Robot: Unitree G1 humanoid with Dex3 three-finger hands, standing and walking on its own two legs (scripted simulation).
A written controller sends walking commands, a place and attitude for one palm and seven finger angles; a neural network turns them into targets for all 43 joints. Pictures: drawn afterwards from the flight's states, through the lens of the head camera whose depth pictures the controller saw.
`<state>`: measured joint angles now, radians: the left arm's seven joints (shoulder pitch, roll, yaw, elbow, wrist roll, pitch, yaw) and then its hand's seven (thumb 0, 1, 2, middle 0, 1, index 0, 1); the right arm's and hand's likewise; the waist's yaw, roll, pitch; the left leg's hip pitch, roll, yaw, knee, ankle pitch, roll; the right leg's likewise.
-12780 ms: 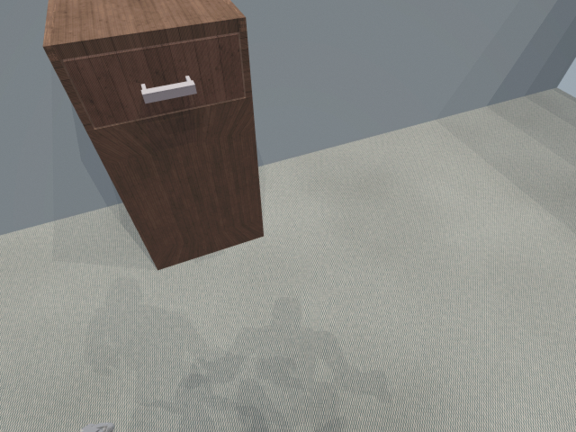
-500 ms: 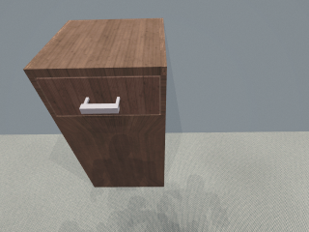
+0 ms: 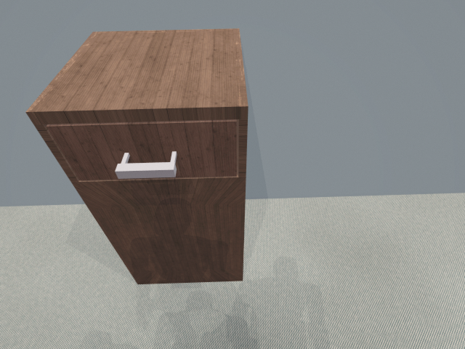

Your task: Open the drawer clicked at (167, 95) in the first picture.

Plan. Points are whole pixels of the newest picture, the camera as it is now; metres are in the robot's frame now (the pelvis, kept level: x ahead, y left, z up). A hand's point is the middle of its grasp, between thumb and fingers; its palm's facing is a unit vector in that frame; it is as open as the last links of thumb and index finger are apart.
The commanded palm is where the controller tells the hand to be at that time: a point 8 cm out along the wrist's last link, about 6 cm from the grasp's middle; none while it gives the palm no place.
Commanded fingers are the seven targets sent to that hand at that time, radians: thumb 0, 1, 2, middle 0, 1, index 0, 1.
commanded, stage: come to a stop and stand still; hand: left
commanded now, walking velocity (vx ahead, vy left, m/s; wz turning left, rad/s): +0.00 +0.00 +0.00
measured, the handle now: (148, 163) +0.51 +0.23 +0.01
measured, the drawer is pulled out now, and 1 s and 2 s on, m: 0.00 0.00 0.00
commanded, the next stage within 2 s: look again from close up in 0.30 s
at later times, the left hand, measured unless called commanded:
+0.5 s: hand out of the picture +0.03 +0.17 -0.17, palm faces +0.03 -0.98 -0.20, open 7.3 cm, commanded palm none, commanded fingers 0.00 0.90 0.90 -0.20 -0.30 -0.20 -0.30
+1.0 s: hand out of the picture +0.03 +0.17 -0.17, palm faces +0.03 -0.99 -0.16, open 7.3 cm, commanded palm none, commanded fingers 0.00 0.90 0.90 -0.20 -0.30 -0.20 -0.30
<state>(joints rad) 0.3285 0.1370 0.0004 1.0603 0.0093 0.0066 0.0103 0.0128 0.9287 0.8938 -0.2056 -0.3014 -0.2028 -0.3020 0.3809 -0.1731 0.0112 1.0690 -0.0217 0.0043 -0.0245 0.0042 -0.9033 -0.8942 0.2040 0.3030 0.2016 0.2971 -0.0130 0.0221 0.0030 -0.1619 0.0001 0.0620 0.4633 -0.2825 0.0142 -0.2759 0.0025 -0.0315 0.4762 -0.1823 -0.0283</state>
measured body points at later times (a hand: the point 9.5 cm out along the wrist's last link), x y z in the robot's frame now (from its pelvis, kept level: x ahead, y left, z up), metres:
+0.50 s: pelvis +0.03 +0.00 +0.00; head +0.03 +0.00 +0.45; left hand +0.03 +0.23 -0.15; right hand +0.02 -0.21 -0.16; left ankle -0.02 +0.11 -0.74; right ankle +0.05 -0.10 -0.74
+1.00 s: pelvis +0.04 +0.01 +0.00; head +0.04 +0.01 +0.45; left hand +0.03 +0.22 -0.16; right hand +0.01 -0.20 -0.16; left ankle -0.02 +0.11 -0.74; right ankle +0.05 -0.10 -0.74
